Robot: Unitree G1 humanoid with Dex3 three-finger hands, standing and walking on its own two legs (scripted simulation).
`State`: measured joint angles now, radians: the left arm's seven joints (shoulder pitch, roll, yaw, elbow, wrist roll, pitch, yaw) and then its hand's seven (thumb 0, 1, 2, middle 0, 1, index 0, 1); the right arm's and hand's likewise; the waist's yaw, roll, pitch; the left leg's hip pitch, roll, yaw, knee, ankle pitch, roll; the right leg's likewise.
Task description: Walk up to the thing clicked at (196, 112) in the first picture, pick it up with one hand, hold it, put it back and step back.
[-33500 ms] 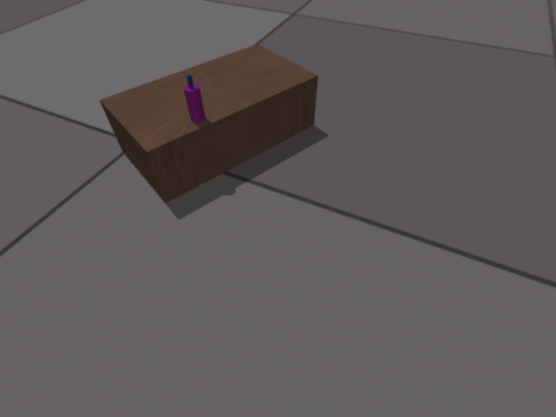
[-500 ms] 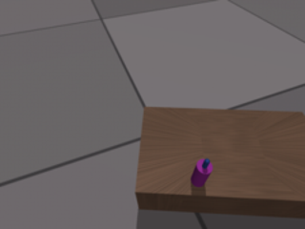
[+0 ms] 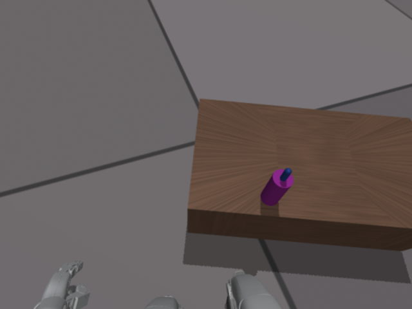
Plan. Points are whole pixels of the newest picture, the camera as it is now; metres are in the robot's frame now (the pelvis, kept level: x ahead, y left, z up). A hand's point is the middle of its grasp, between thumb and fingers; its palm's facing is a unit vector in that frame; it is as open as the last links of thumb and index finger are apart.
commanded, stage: step back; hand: right
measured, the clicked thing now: (278, 185) +0.49 -0.26 -0.32
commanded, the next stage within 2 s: none
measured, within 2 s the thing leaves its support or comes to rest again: neither
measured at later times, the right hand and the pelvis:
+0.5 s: hand out of the picture -0.01 -0.28 -0.14, palm faces +0.04 +0.93 -0.37, open 7.4 cm; pelvis -0.10 -0.01 +0.01, yaw -5 degrees
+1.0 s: hand out of the picture -0.14 -0.28 -0.12, palm faces +0.03 +0.90 -0.44, open 7.4 cm; pelvis -0.25 +0.00 +0.00, yaw -6 degrees
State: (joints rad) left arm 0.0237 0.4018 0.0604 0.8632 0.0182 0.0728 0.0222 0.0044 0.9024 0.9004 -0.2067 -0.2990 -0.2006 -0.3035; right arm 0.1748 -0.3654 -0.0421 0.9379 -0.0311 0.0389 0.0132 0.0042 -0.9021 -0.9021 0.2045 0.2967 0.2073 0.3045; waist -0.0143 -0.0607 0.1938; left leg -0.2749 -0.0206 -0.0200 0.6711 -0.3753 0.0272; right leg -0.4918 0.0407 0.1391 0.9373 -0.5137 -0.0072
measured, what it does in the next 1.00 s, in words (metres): walks backwards: right foot, then left foot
